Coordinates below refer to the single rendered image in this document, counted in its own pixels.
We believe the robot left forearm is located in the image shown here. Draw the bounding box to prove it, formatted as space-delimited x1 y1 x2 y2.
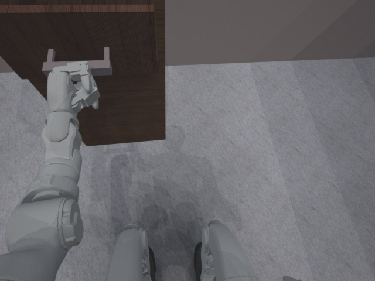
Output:
5 111 82 251

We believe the cabinet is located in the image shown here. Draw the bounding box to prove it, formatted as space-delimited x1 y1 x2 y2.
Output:
0 0 165 146

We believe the right robot thigh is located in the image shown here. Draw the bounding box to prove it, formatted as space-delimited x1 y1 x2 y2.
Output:
202 223 258 281

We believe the left robot hand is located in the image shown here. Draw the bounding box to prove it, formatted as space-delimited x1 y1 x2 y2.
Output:
47 61 100 117

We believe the left robot thigh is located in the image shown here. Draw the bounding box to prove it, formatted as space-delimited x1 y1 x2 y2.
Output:
105 228 149 281

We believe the robot thigh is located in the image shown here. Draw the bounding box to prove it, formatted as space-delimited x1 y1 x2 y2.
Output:
105 228 149 281
202 223 258 281

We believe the handle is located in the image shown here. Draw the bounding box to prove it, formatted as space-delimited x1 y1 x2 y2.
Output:
42 47 112 78

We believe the left robot upper arm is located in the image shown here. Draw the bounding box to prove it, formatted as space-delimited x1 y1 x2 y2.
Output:
0 197 84 281

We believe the drawer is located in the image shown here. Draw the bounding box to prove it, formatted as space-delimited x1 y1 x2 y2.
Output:
0 0 158 80

